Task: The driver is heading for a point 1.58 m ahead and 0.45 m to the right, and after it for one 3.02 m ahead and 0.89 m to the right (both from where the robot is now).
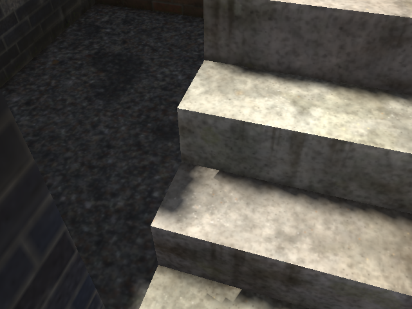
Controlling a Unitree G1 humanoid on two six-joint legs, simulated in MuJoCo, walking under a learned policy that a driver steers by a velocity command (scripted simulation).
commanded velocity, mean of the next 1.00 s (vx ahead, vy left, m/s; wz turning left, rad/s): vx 0.26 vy -0.01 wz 0.00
